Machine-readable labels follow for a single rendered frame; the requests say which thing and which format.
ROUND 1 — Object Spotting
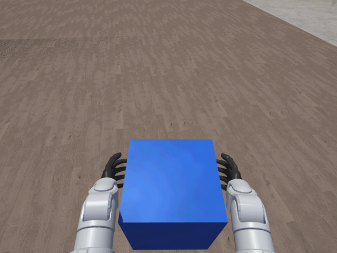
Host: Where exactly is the carton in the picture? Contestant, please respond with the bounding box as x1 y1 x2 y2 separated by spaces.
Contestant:
118 139 228 250

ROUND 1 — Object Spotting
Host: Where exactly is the right robot hand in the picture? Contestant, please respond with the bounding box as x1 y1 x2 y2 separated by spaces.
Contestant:
216 153 242 191

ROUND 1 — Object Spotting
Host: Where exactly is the right robot forearm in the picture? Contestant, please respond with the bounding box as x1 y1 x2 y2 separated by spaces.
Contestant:
226 179 275 253

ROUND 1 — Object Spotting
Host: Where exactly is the left robot forearm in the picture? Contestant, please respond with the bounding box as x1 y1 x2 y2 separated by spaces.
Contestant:
70 178 118 253

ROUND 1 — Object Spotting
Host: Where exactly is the left robot hand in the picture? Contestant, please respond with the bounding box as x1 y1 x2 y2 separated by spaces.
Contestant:
101 152 127 188

